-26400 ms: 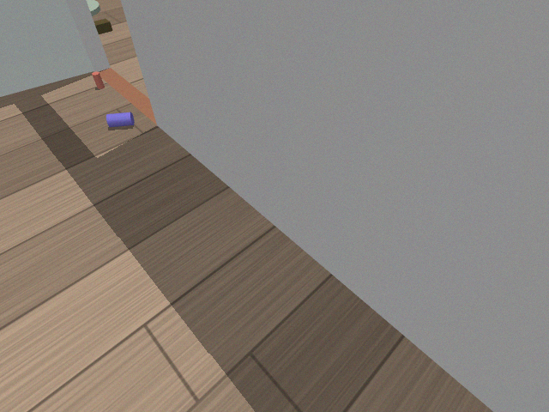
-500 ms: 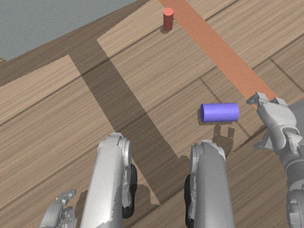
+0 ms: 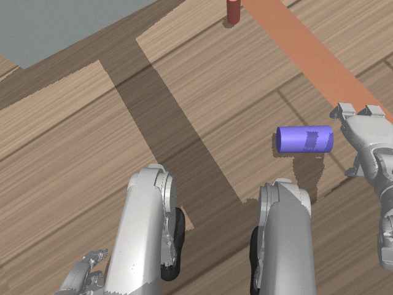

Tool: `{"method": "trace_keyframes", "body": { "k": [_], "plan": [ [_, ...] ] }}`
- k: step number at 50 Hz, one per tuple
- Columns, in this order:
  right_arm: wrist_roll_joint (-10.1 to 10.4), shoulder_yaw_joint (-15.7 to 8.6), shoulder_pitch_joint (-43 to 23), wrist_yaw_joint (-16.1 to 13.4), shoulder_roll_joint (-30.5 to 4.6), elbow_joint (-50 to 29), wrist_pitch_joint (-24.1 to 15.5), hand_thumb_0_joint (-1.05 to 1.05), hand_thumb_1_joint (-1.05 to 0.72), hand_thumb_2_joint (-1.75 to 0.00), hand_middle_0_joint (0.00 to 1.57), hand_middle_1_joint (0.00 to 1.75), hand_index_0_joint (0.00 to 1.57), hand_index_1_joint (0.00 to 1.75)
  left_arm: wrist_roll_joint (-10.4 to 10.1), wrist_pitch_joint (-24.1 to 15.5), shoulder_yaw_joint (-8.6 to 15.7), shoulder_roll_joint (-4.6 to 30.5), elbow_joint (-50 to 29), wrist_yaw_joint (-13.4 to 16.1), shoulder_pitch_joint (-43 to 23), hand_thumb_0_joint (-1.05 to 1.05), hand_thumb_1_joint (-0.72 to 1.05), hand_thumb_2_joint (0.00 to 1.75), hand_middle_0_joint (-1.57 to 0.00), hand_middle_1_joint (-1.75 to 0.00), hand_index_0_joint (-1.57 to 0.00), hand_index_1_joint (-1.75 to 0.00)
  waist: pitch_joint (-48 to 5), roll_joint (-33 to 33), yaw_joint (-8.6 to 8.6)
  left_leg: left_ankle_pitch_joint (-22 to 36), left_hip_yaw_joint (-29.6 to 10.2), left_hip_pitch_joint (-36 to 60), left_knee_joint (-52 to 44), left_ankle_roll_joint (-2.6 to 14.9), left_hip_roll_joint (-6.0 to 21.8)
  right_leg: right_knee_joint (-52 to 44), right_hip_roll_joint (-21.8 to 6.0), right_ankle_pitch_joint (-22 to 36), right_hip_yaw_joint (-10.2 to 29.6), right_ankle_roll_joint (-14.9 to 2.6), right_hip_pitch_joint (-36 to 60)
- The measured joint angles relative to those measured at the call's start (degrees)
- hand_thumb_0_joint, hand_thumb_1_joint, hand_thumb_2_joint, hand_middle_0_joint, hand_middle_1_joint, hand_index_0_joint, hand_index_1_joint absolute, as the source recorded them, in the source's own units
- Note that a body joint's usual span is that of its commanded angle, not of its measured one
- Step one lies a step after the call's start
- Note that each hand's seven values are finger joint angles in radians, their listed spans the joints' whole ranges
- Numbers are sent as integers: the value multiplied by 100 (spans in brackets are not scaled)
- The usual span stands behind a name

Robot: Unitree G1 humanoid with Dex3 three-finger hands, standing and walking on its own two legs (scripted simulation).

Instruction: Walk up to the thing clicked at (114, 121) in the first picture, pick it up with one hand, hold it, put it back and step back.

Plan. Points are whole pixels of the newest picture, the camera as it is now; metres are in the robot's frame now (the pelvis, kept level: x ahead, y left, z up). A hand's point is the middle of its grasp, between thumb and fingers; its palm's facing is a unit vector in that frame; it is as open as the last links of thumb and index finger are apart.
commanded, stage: rise first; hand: right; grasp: from above
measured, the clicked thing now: (302, 139) +0.47 -0.24 -0.32
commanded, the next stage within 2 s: approach in 0.76 s
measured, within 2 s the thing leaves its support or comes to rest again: neither
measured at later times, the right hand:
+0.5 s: hand (345, 143) +0.42 -0.29 -0.19, palm faces -0.47 +0.04 -0.88, open 14.0 cm
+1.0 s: hand (339, 141) +0.43 -0.28 -0.20, palm faces -0.46 +0.00 -0.89, open 14.1 cm
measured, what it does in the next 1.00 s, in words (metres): stands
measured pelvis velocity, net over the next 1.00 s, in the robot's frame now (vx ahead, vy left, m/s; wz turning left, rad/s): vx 0.01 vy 0.00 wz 0.01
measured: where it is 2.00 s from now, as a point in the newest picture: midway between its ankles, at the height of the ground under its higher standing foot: (214, 266)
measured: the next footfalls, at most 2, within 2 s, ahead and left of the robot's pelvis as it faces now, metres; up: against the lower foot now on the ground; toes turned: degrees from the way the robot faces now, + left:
none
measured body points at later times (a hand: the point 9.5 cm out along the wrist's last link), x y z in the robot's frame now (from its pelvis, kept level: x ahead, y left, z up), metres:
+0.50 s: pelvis +0.01 +0.00 -0.02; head +0.24 -0.06 +0.36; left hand +0.08 +0.29 -0.13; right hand +0.44 -0.29 -0.14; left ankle +0.11 +0.14 -0.33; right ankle +0.08 -0.12 -0.33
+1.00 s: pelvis +0.01 +0.00 -0.03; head +0.24 -0.06 +0.36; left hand +0.07 +0.29 -0.13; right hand +0.45 -0.28 -0.15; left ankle +0.11 +0.14 -0.33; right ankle +0.08 -0.12 -0.33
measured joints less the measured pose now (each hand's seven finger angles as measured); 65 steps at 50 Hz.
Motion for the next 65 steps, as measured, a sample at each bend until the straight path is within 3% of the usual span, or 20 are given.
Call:
{"method": "trace_keyframes", "body": {
  "k": [20, 45, 52, 55, 58, 62, 65],
  "plan": [
    [-474, -156, -231, -441, -218, 441, -271, 0, 50, -99, 8, 101, 9, 99, 209, 68, -24, 24, 117, -67, 37, 0, 91, 91, -20, -30, -21, -30, 72, 27, 165, -88, -20, -294, 334, 0, -22, 323, 12, -107, 27, 34, -259],
    [-757, -117, -355, -734, -332, 674, -282, 0, 52, -102, 9, 99, 9, 99, 293, 13, -76, 11, 142, -112, 7, 0, 91, 91, -20, -30, -21, -30, 90, 71, 303, -120, -29, -404, 454, -30, -40, 473, 19, -151, 35, 10, -388],
    [-713, 210, -473, -803, -168, 701, -137, 0, 50, -100, 8, 100, 9, 99, 281, -60, -42, -16, 178, -132, 48, 0, 90, 90, -20, -30, -21, -30, 74, 95, 319, -120, -64, -453, 490, -32, -47, 493, 17, -153, 3, 6, -420],
    [-741, 406, -658, -865, -19, 801, -42, 0, 49, -99, 8, 101, 9, 99, 288, -108, -58, -30, 198, -132, 49, 0, 90, 90, -20, -30, -21, -30, 68, 109, 380, -114, -79, -481, 503, -33, -47, 494, 19, -143, -10, 10, -439],
    [-839, 429, -896, -1005, 118, 1008, 74, 0, 49, -99, 7, 102, 9, 99, 301, -142, -105, -40, 192, -124, 31, 0, 90, 90, -20, -30, -21, -30, 66, 102, 502, -100, -74, -513, 506, -27, -53, 496, 15, -135, -3, 19, -463],
    [-986, 275, -1204, -1163, 163, 1348, 307, 0, 48, -98, 7, 102, 10, 100, 363, -186, -207, -24, 141, -140, 20, 0, 90, 89, -20, -30, -21, -30, 107, 60, 730, -70, -50, -556, 520, -12, -73, 521, 1, -131, 27, 40, -490],
    [-962, 140, -1305, -1223, 154, 1499, 527, 0, 47, -98, 7, 103, 10, 100, 369, -194, -266, 11, 100, -156, 67, 0, 90, 89, -20, -30, -21, -30, 132, -13, 848, -51, -26, -592, 533, -2, -97, 549, -18, -140, 56, 53, -513]
  ]
}}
